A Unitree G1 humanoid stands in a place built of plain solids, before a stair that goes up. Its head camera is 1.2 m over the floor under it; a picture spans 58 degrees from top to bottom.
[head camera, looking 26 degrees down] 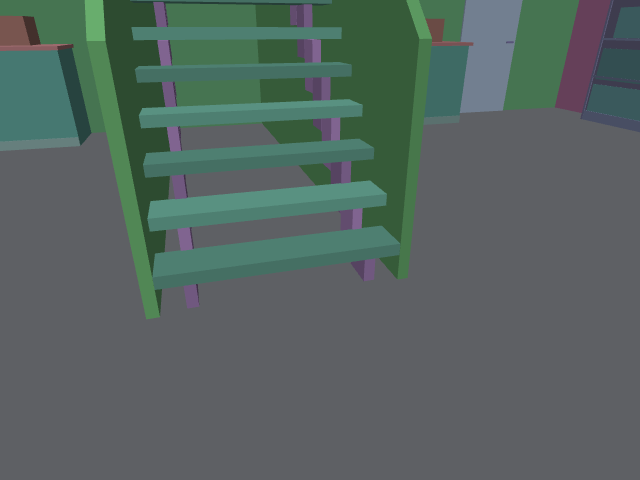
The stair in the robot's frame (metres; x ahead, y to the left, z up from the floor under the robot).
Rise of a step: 0.20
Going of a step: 0.20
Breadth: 1.20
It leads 16 degrees to the left of straight ahead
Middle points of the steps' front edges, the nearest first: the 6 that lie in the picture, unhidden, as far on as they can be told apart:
1.81 0.16 0.21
2.01 0.22 0.41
2.20 0.28 0.61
2.39 0.33 0.81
2.58 0.39 1.01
2.77 0.44 1.21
